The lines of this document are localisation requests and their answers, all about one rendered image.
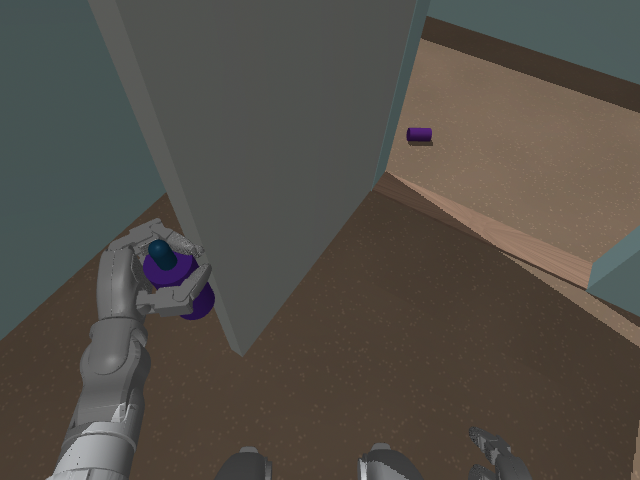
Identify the left robot hand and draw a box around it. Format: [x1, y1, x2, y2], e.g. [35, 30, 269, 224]
[96, 218, 212, 325]

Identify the left robot arm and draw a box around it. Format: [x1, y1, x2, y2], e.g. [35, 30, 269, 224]
[45, 316, 151, 480]

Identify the right robot hand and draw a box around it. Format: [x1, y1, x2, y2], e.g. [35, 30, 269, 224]
[468, 427, 533, 480]

